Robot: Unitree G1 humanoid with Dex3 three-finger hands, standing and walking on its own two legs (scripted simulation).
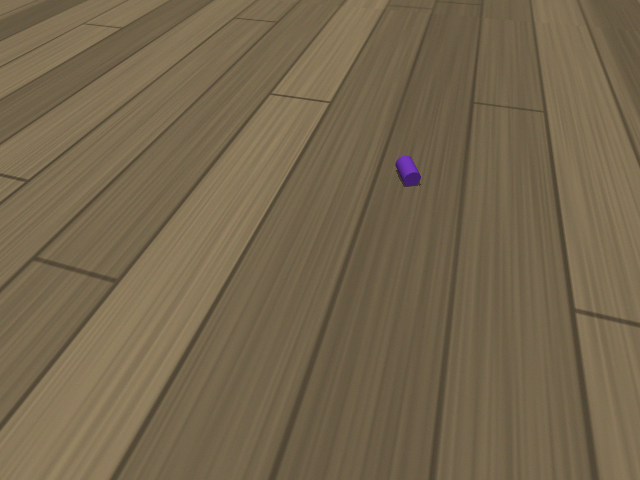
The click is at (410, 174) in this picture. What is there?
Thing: lying can
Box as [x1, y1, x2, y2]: [396, 155, 420, 185]
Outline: 405,155 400,157 396,161 396,167 403,182 406,185 413,185 418,182 420,179 420,175 411,158
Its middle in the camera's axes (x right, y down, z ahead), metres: +0.44 -0.36 +1.92
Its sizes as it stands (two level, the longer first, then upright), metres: 0.139 0.088 0.088
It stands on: the floor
